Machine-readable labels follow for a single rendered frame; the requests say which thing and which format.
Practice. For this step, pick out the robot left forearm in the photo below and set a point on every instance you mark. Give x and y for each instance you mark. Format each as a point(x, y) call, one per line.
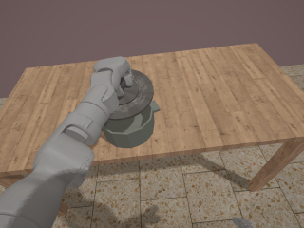
point(85, 123)

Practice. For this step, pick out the robot left hand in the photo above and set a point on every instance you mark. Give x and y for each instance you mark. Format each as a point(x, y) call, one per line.
point(121, 65)

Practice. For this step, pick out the table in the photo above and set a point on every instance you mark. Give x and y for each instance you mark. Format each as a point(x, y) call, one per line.
point(210, 99)

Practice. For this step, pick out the robot left upper arm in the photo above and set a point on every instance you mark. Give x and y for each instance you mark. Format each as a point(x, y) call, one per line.
point(34, 201)

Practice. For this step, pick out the knob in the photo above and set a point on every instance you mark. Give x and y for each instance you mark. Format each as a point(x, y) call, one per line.
point(122, 83)

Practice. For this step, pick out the pot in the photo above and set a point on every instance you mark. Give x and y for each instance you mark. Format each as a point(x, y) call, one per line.
point(134, 131)

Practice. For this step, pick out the robot right hand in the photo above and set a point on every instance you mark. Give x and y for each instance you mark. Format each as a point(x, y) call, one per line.
point(242, 223)

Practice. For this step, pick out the lid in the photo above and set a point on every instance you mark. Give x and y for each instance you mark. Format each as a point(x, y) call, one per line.
point(135, 99)

